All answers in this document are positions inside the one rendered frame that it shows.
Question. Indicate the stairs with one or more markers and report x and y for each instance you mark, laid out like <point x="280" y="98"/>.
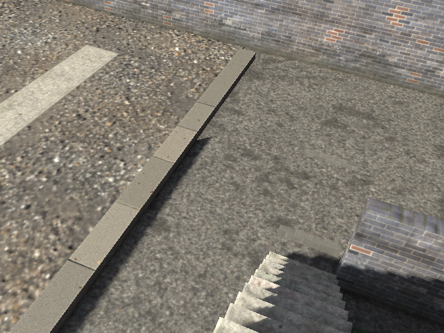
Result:
<point x="287" y="296"/>

